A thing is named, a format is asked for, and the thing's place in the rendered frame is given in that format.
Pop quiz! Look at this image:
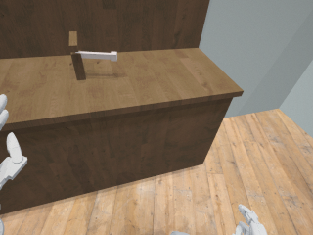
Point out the tap lever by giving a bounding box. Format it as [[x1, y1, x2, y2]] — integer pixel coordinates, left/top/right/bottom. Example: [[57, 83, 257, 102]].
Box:
[[75, 51, 117, 62]]

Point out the robot left hand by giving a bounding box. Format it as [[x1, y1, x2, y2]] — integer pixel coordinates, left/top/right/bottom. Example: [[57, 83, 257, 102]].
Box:
[[0, 94, 27, 190]]

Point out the counter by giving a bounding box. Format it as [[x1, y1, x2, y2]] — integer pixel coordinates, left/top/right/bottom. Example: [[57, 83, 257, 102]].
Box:
[[0, 0, 244, 215]]

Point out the robot right hand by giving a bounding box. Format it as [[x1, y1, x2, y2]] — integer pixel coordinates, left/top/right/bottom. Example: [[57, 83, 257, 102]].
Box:
[[232, 204, 268, 235]]

